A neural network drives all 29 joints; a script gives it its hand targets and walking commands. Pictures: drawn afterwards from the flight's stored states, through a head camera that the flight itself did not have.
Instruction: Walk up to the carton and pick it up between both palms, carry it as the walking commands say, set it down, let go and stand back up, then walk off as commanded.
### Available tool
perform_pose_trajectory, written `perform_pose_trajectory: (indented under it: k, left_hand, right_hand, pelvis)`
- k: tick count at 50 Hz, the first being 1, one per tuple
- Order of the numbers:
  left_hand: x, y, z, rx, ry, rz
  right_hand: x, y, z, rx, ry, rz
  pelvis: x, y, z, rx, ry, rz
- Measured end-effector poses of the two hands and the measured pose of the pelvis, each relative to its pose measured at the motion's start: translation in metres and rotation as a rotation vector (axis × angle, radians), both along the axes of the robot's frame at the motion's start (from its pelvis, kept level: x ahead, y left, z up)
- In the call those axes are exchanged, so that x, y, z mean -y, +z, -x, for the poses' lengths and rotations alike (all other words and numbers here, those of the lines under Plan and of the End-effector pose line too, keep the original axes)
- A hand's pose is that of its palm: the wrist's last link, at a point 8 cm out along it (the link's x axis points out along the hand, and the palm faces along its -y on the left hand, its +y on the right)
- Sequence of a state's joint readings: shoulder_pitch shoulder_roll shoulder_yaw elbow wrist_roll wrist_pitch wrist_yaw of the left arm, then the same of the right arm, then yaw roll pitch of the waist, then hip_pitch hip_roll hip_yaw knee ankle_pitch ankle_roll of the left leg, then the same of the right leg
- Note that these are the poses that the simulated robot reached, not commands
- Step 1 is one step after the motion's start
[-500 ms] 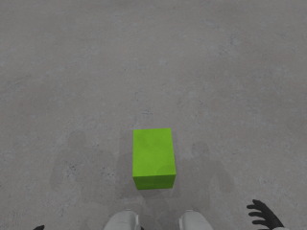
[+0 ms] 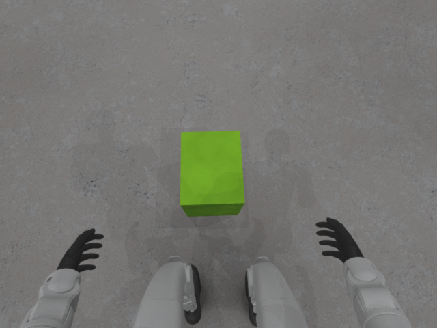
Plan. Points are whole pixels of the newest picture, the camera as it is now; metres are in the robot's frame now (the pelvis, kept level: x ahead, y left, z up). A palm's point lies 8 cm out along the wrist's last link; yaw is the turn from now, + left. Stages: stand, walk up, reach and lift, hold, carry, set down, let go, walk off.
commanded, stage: reach and lift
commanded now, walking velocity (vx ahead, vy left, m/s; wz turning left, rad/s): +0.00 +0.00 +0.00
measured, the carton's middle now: (211, 177) +0.51 +0.02 -0.59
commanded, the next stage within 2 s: none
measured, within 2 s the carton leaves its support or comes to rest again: neither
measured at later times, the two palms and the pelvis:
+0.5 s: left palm (108, 194) +0.34 +0.24 -0.15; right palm (316, 192) +0.35 -0.22 -0.16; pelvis -0.04 -0.01 -0.03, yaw +1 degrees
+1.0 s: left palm (132, 143) +0.48 +0.21 -0.19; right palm (285, 145) +0.48 -0.17 -0.19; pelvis -0.03 -0.01 -0.05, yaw +2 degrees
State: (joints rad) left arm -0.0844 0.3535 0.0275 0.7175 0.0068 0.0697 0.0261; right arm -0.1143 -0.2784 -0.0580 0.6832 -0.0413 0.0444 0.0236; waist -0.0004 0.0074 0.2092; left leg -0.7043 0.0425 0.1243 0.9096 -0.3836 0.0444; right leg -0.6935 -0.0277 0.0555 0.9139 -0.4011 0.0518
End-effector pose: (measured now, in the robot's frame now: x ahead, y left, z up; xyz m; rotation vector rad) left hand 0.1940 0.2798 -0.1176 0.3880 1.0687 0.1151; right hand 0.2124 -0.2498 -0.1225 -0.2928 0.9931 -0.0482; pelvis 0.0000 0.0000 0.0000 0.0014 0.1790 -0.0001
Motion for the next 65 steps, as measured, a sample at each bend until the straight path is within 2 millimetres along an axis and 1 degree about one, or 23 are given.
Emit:
perform_pose_trajectory:
  k: [4, 8, 12, 17, 21, 25, 31, 35, 39, 44, 49, 52, 55, 60, 65]
  left_hand:
    - [0.009, -0.016, -0.015, 0.018, 0.013, 0.021]
    - [0.013, -0.025, -0.035, 0.061, 0.041, 0.029]
    - [0.017, -0.026, -0.059, 0.120, 0.055, 0.045]
    - [0.026, -0.025, -0.094, 0.182, 0.044, 0.081]
    - [0.033, -0.027, -0.122, 0.227, 0.035, 0.110]
    - [0.039, -0.032, -0.149, 0.267, 0.032, 0.136]
    - [0.045, -0.047, -0.181, 0.301, 0.036, 0.161]
    - [0.048, -0.057, -0.199, 0.316, 0.042, 0.171]
    - [0.051, -0.062, -0.221, 0.338, 0.044, 0.181]
    - [0.059, -0.066, -0.252, 0.376, 0.045, 0.201]
    - [0.066, -0.067, -0.279, 0.418, 0.044, 0.219]
    - [0.068, -0.070, -0.288, 0.424, 0.048, 0.223]
    - [0.067, -0.076, -0.290, 0.417, 0.054, 0.220]
    - [0.064, -0.092, -0.284, 0.390, 0.069, 0.214]
    - [0.063, -0.118, -0.275, 0.355, 0.073, 0.205]
  right_hand:
    - [0.001, -0.011, -0.025, 0.034, -0.007, -0.002]
    - [0.001, -0.021, -0.044, 0.065, -0.022, -0.013]
    - [-0.003, -0.028, -0.062, 0.093, -0.041, -0.028]
    - [-0.012, -0.032, -0.087, 0.123, -0.054, -0.047]
    - [-0.022, -0.034, -0.110, 0.151, -0.050, -0.060]
    - [-0.033, -0.036, -0.136, 0.187, -0.036, -0.072]
    - [-0.051, -0.044, -0.176, 0.242, -0.010, -0.093]
    - [-0.060, -0.051, -0.200, 0.270, -0.013, -0.112]
    - [-0.067, -0.057, -0.219, 0.293, -0.023, -0.132]
    - [-0.076, -0.064, -0.242, 0.324, -0.040, -0.154]
    - [-0.081, -0.070, -0.260, 0.347, -0.050, -0.166]
    - [-0.084, -0.072, -0.269, 0.357, -0.052, -0.176]
    - [-0.087, -0.075, -0.273, 0.360, -0.055, -0.186]
    - [-0.088, -0.087, -0.270, 0.345, -0.061, -0.187]
    - [-0.088, -0.110, -0.266, 0.330, -0.067, -0.183]
  pelvis:
    - [0.007, -0.007, 0.007, -0.077, 0.003, -0.010]
    - [0.012, -0.013, 0.014, -0.146, 0.006, -0.018]
    - [0.015, -0.017, 0.020, -0.193, 0.008, -0.021]
    - [0.015, -0.020, 0.028, -0.234, 0.009, -0.020]
    - [0.014, -0.024, 0.033, -0.268, 0.010, -0.019]
    - [0.014, -0.027, 0.037, -0.311, 0.011, -0.018]
    - [0.013, -0.033, 0.037, -0.388, 0.013, -0.017]
    - [0.013, -0.036, 0.035, -0.440, 0.014, -0.016]
    - [0.013, -0.039, 0.031, -0.484, 0.014, -0.016]
    - [0.013, -0.042, 0.028, -0.532, 0.014, -0.016]
    - [0.014, -0.045, 0.025, -0.571, 0.014, -0.016]
    - [0.014, -0.046, 0.024, -0.588, 0.014, -0.016]
    - [0.014, -0.047, 0.024, -0.601, 0.014, -0.016]
    - [0.015, -0.050, 0.025, -0.626, 0.015, -0.017]
    - [0.016, -0.061, 0.031, -0.681, 0.018, -0.017]
